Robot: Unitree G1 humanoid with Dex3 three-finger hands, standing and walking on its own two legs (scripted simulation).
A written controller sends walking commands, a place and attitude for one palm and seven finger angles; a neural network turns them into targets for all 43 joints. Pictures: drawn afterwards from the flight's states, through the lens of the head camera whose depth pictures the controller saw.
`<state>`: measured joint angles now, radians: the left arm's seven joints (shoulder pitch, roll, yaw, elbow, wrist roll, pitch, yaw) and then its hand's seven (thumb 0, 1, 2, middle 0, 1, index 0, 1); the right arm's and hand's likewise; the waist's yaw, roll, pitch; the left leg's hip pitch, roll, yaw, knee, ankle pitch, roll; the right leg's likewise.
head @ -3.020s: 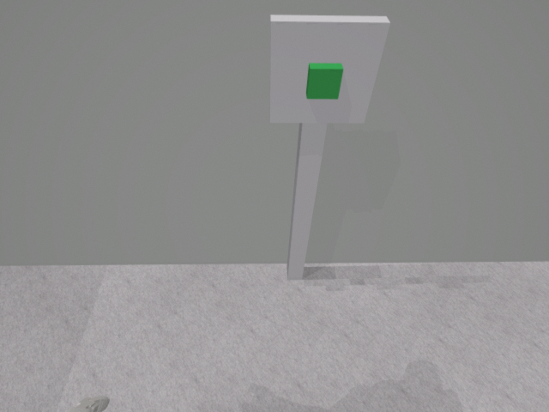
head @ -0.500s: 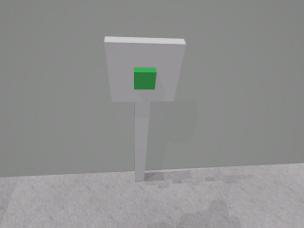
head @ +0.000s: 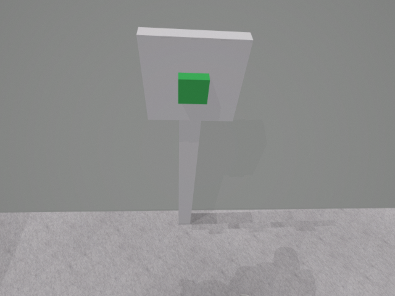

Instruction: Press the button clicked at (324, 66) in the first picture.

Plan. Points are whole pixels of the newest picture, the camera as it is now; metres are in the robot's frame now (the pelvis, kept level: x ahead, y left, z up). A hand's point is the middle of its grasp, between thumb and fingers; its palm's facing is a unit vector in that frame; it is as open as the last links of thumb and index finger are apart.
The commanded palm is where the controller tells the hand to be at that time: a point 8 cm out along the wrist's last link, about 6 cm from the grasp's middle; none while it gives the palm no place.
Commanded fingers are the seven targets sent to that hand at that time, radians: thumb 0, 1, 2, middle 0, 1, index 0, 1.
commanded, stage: come to a stop and stand still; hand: left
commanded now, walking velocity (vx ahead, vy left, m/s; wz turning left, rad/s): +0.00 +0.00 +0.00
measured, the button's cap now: (193, 88) +0.50 +0.06 +0.15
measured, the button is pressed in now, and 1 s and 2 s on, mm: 0 0 0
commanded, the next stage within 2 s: look again from close up in 0.42 s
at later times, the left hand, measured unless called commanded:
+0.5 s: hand out of the picture -0.01 +0.20 -0.16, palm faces +0.00 -0.98 -0.18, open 7.3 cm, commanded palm none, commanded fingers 0.00 0.90 0.90 -0.20 -0.30 -0.20 -0.30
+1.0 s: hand out of the picture -0.04 +0.19 -0.16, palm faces -0.02 -0.98 -0.18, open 7.4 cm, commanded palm none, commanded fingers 0.00 0.90 0.90 -0.20 -0.30 -0.20 -0.30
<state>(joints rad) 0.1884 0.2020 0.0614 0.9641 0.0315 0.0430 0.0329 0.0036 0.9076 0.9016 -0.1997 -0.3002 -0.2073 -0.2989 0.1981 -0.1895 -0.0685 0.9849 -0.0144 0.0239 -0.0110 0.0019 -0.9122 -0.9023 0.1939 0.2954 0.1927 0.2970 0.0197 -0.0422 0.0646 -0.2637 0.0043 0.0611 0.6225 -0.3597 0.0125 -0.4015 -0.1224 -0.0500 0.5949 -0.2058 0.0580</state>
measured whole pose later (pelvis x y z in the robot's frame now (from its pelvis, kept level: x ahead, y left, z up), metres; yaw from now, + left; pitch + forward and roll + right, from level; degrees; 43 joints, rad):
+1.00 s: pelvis -0.03 +0.02 +0.02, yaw -2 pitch +0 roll +0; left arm 0.32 0.13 -0.03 1.10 0.02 -0.02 0.04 0.00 0.91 0.90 -0.20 -0.30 -0.20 -0.30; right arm 0.27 -0.17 0.01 1.10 -0.01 -0.03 -0.02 0.01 -0.92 -0.90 0.20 0.30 0.19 0.30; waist 0.00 0.01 0.02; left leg -0.22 -0.04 0.11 0.45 -0.23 0.07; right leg -0.20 -0.02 -0.03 0.49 -0.29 -0.01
